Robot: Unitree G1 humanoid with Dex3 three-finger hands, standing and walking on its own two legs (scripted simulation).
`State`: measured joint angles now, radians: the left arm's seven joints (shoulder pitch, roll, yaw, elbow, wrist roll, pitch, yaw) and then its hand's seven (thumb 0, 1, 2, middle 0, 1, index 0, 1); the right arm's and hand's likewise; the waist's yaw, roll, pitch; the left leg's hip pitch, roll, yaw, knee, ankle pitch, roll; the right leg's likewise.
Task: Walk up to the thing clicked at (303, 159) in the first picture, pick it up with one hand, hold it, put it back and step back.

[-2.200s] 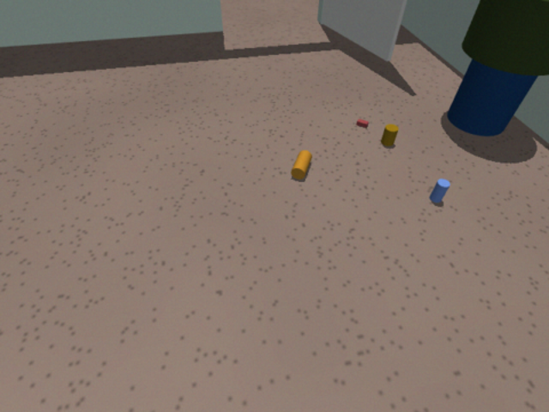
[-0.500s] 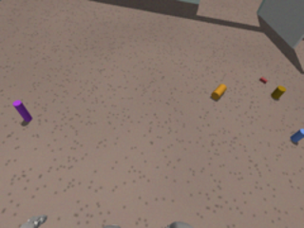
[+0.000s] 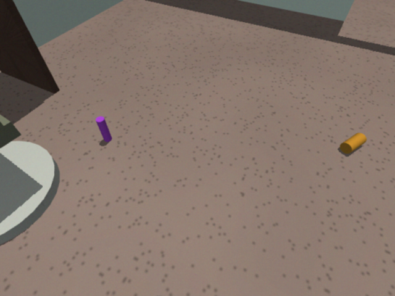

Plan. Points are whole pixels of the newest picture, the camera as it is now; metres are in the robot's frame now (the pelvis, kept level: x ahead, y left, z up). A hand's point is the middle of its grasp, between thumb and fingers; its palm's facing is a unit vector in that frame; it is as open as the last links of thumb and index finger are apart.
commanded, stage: walk up
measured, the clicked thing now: (354, 142) +1.18 -0.96 -0.71
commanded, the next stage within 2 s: stand in 0.70 s
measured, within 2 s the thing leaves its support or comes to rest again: neither
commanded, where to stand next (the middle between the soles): +0.07 -0.02 m, yaw +4 degrees
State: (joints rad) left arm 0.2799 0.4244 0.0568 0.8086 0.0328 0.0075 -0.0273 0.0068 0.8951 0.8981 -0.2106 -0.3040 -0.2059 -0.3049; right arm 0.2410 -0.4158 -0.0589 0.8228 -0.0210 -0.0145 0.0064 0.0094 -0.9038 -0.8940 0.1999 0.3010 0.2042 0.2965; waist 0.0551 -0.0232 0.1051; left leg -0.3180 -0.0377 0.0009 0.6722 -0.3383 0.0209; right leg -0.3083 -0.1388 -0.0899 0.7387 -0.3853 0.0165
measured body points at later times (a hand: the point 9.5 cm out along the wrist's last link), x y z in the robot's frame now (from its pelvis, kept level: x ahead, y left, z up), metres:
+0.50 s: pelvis +0.01 -0.01 +0.01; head +0.02 -0.01 +0.46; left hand +0.05 +0.30 -0.11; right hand +0.13 -0.30 -0.11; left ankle +0.03 +0.11 -0.72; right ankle +0.02 -0.16 -0.72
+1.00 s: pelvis +0.01 -0.03 +0.03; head +0.02 -0.03 +0.48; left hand +0.06 +0.28 -0.10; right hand +0.14 -0.32 -0.10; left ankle +0.03 +0.11 -0.72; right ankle +0.02 -0.16 -0.72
